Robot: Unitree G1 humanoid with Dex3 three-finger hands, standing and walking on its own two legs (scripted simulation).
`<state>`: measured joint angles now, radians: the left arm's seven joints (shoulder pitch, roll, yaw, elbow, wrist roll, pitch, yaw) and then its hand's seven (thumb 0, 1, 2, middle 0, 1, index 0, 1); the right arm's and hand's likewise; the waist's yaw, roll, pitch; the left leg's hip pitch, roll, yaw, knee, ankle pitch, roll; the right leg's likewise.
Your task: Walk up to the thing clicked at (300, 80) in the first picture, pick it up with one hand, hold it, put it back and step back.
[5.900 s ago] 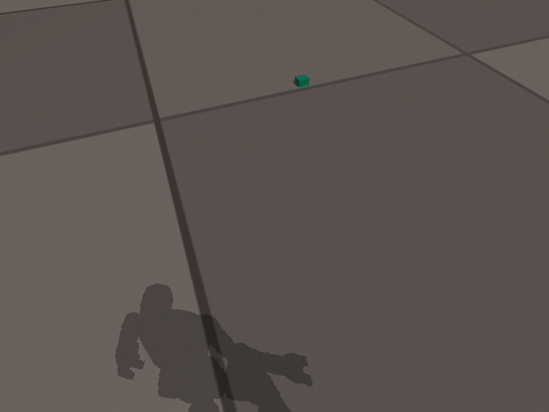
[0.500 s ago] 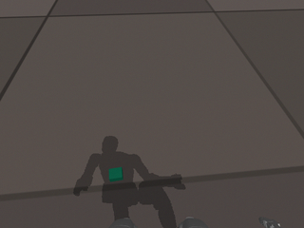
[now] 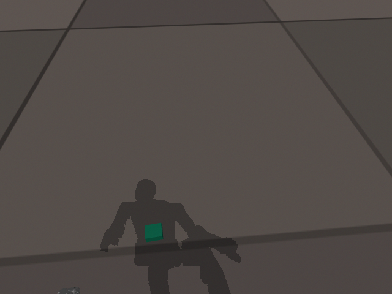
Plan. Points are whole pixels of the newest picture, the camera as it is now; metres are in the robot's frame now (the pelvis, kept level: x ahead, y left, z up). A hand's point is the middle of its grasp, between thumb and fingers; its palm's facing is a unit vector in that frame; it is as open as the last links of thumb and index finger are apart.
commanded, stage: walk up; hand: left
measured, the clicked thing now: (154, 232) +0.48 +0.25 -0.74
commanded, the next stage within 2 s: none
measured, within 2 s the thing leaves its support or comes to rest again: neither
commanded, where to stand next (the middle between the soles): +0.10 +0.02 m, yaw -1 degrees
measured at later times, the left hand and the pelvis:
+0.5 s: hand out of the picture +0.09 +0.25 -0.14, palm faces -0.01 -0.93 -0.36, open 7.4 cm; pelvis +0.02 -0.01 +0.02, yaw +0 degrees
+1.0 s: hand out of the picture +0.12 +0.25 -0.13, palm faces -0.04 -0.93 -0.36, open 7.4 cm; pelvis +0.02 -0.01 +0.02, yaw -1 degrees
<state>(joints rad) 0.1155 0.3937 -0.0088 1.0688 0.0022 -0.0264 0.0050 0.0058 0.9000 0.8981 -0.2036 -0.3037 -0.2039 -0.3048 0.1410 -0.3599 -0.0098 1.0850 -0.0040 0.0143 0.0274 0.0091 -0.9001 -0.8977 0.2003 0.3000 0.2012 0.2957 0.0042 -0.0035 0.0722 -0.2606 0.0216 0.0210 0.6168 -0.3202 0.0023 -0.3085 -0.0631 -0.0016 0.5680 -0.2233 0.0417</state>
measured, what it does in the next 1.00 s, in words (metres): stands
